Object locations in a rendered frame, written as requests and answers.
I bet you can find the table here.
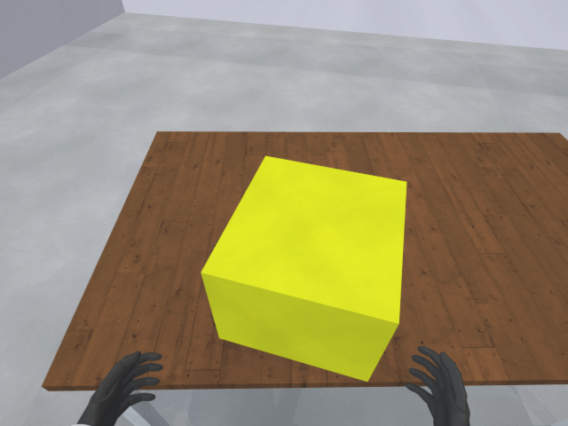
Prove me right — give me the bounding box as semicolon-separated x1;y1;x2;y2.
42;131;568;426

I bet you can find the robot left hand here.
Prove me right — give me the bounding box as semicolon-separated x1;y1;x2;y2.
77;351;163;426

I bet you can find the carton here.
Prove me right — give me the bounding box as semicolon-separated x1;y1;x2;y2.
201;156;406;382

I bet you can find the robot right hand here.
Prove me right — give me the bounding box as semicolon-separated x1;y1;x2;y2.
406;346;470;426

